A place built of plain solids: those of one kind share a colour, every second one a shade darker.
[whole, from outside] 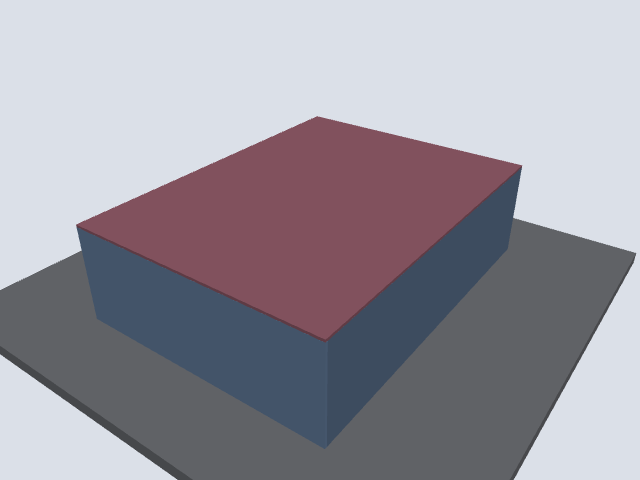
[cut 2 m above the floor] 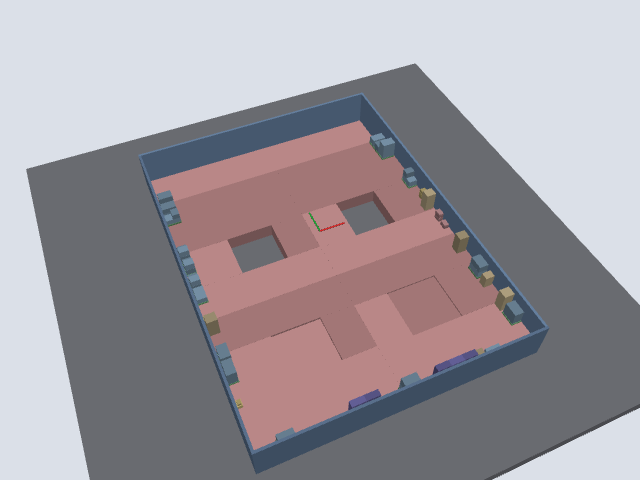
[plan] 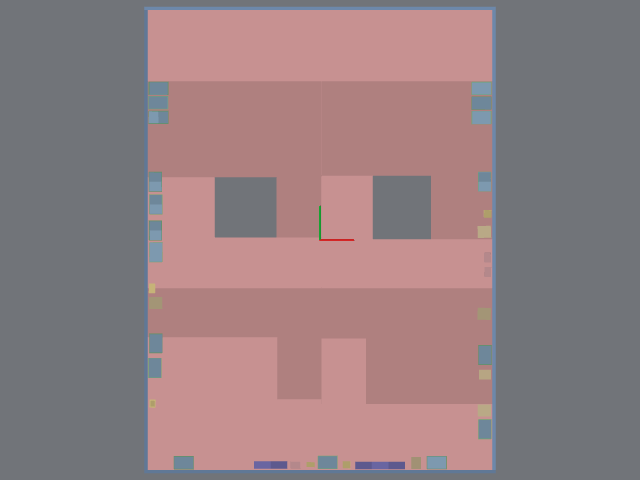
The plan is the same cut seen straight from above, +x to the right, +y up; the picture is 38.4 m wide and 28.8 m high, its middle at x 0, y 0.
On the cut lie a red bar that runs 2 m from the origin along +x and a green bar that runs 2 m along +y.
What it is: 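A closed goods hall without a stair; its walked floor is a bank 1.19 m over the ground, with five rectangular fields in it; some sunk deep, some a low step down, some level and merely marked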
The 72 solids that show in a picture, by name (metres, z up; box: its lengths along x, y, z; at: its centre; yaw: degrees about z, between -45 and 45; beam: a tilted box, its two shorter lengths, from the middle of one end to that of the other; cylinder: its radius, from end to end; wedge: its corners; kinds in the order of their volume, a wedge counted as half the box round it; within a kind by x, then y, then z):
{
 "floor_1": {"box": [4.01, 3.71, 1.24], "at": [-8.35, -7.69, 0.57]},
 "floor_2": {"box": [4.04, 3.61, 1.24], "at": [-8.34, 1.97, 0.57]},
 "floor_3": {"box": [10.44, 4.27, 1.24], "at": [-5.14, -11.69, 0.57]},
 "floor_4": {"box": [10.44, 2.95, 1.24], "at": [-5.14, -4.36, 0.57]},
 "floor_5": {"box": [10.44, 3.05, 1.24], "at": [-5.14, -1.36, 0.57]},
 "floor_6": {"box": [10.44, 5.75, 1.24], "at": [-5.14, 6.65, 0.57]},
 "floor_7": {"box": [3.81, 3.75, 1.07], "at": [-4.46, -7.69, 0.49]},
 "floor_8": {"box": [2.69, 3.61, 1.24], "at": [-1.27, 1.97, 0.57]},
 "floor_9": {"box": [2.66, 3.71, 1.24], "at": [-1.25, -7.69, 0.57]},
 "floor_10": {"box": [20.72, 4.32, 0.17], "at": [0.0, 11.66, 0.03]},
 "floor_11": {"box": [2.68, 3.93, 1.24], "at": [1.42, -7.87, 0.57]},
 "floor_12": {"box": [3.08, 3.81, 1.24], "at": [1.62, 1.95, 0.57]},
 "floor_13": {"box": [4.05, 3.97, 1.13], "at": [4.76, -7.87, 0.52]},
 "floor_14": {"box": [10.28, 3.98, 1.24], "at": [5.22, -11.83, 0.57]},
 "floor_15": {"box": [10.28, 3.01, 1.24], "at": [5.22, -4.4, 0.57]},
 "floor_16": {"box": [10.28, 2.94, 1.24], "at": [5.22, -1.42, 0.57]},
 "floor_17": {"box": [10.28, 5.67, 1.24], "at": [5.22, 6.69, 0.57]},
 "floor_18": {"box": [3.69, 3.81, 1.24], "at": [8.51, 1.95, 0.57]},
 "floor_19": {"box": [3.59, 3.93, 1.24], "at": [8.57, -7.87, 0.57]},
 "wall_1": {"box": [0.2, 27.6, 7.92], "at": [-10.44, 0.0, 3.91]},
 "wall_2": {"box": [21.08, 0.2, 7.92], "at": [0.0, -13.9, 3.91]},
 "wall_3": {"box": [21.08, 0.2, 7.92], "at": [0.0, 13.9, 3.91]},
 "wall_4": {"box": [0.2, 27.6, 7.92], "at": [10.44, 0.0, 3.91]},
 "roof_1": {"box": [21.08, 28.0, 0.2], "at": [0.0, 0.0, 7.96]},
 "load_1": {"box": [0.72, 1.16, 1.21], "at": [-9.9, -7.68, 1.94], "yaw": -0.1},
 "load_2": {"box": [0.71, 1.14, 0.5], "at": [-9.87, 0.56, 1.58], "yaw": 0.2},
 "load_3": {"box": [0.74, 0.57, 0.53], "at": [-9.87, 3.22, 2.13], "yaw": 0.2},
 "load_4": {"box": [0.74, 1.14, 0.53], "at": [-9.87, 3.49, 1.6], "yaw": -0.2},
 "load_5": {"box": [0.71, 0.57, 0.5], "at": [-9.86, 0.29, 2.09], "yaw": -0.1},
 "load_6": {"box": [0.75, 1.15, 0.47], "at": [-9.85, -0.73, 1.57], "yaw": -0.2},
 "load_7": {"box": [0.72, 0.57, 0.53], "at": [-9.85, 1.85, 2.13]},
 "load_8": {"box": [0.72, 1.14, 0.53], "at": [-9.85, 2.13, 1.6], "yaw": 0.1},
 "load_9": {"box": [0.75, 1.1, 0.44], "at": [-9.84, -6.2, 1.99], "yaw": -0.3},
 "load_10": {"box": [1.13, 0.73, 0.45], "at": [-9.71, 8.25, 2.01]},
 "load_11": {"box": [1.15, 0.71, 0.45], "at": [-9.69, 7.36, 1.56], "yaw": -0.1},
 "load_12": {"box": [1.1, 0.74, 0.64], "at": [-9.68, 9.1, 2.29]},
 "load_13": {"box": [0.58, 0.71, 0.45], "at": [-9.41, 7.36, 2.0], "yaw": 0.1},
 "load_14": {"box": [1.14, 0.72, 0.83], "at": [-8.18, -13.36, 1.75], "yaw": 0.2},
 "load_15": {"box": [1.12, 0.73, 0.65], "at": [0.46, -13.34, 2.3], "yaw": 0.1},
 "load_16": {"box": [1.11, 0.74, 0.41], "at": [7.0, -13.36, 1.54]},
 "load_17": {"box": [1.11, 0.76, 1.44], "at": [9.69, 7.34, 2.05], "yaw": 0.2},
 "load_18": {"box": [1.15, 0.74, 0.63], "at": [9.69, 8.21, 1.65], "yaw": -0.2},
 "load_19": {"box": [1.14, 0.72, 0.62], "at": [9.69, 9.09, 1.64], "yaw": -0.3},
 "load_20": {"box": [0.75, 1.15, 0.54], "at": [9.88, 3.5, 1.6], "yaw": 0.2},
 "load_21": {"box": [0.75, 0.57, 0.54], "at": [9.88, 3.79, 2.14], "yaw": 0.2},
 "load_22": {"box": [0.74, 1.12, 1.05], "at": [9.89, -11.36, 1.86], "yaw": -0.2},
 "load_23": {"box": [0.75, 1.12, 0.58], "at": [9.9, -6.9, 1.63], "yaw": -0.2},
 "load_24": {"box": [0.75, 1.12, 0.58], "at": [9.9, -6.9, 2.21]},
 "shelving_1": {"box": [1.0, 0.45, 2.1], "at": [-3.46, -13.5, 2.24]},
 "shelving_2": {"box": [1.0, 0.45, 2.1], "at": [-2.46, -13.5, 2.24]},
 "shelving_3": {"box": [1.0, 0.45, 2.1], "at": [2.61, -13.53, 2.24]},
 "shelving_4": {"box": [1.0, 0.45, 2.1], "at": [3.61, -13.53, 2.24]},
 "shelving_5": {"box": [1.0, 0.45, 2.1], "at": [4.61, -13.53, 2.24]},
 "cage_trolley_1": {"box": [0.8, 0.72, 1.66], "at": [-9.86, -3.78, 2.02], "yaw": 1.1},
 "cage_trolley_2": {"box": [0.8, 0.72, 1.66], "at": [9.85, -4.43, 2.02], "yaw": -1.2},
 "cage_trolley_3": {"box": [0.8, 0.72, 1.66], "at": [9.86, -10.23, 2.02]},
 "cage_trolley_4": {"box": [0.8, 0.72, 1.66], "at": [9.86, 0.49, 2.02], "yaw": 1.5},
 "bin_1": {"box": [0.58, 0.72, 1.06], "at": [5.76, -13.38, 1.72]},
 "bin_2": {"box": [0.72, 0.58, 1.06], "at": [9.9, -8.08, 1.72]},
 "pallet_1": {"box": [0.8, 1.2, 0.14], "at": [-9.9, -7.68, 1.26]},
 "pallet_2": {"box": [0.8, 1.2, 0.14], "at": [-9.87, 0.57, 1.26]},
 "pallet_3": {"box": [0.8, 1.2, 0.14], "at": [-9.84, -6.2, 1.26]},
 "pallet_4": {"box": [0.8, 1.2, 0.14], "at": [-9.84, -0.74, 1.26]},
 "pallet_5": {"box": [1.2, 0.8, 0.14], "at": [9.69, 8.21, 1.26]},
 "pallet_6": {"box": [0.8, 1.2, 0.14], "at": [9.9, -6.9, 1.26]},
 "carton_1": {"box": [0.39, 0.58, 0.33], "at": [-10.07, -2.9, 1.35], "yaw": -0.3},
 "carton_2": {"box": [0.5, 0.3, 0.31], "at": [-0.57, -13.47, 1.35], "yaw": -1.2},
 "carton_3": {"box": [0.45, 0.42, 0.32], "at": [1.59, -13.48, 1.67], "yaw": 1.2},
 "carton_4": {"box": [0.45, 0.45, 0.28], "at": [10.07, 1.56, 1.89], "yaw": -2.3},
 "crate_1": {"box": [0.6, 0.4, 0.3], "at": [-1.49, -13.5, 1.64], "yaw": -0.5},
 "crate_2": {"box": [0.4, 0.6, 0.2], "at": [10.04, -1.04, 1.89], "yaw": 0.3},
 "crate_3": {"box": [0.4, 0.6, 0.2], "at": [10.06, -1.92, 1.49], "yaw": -0.6}
}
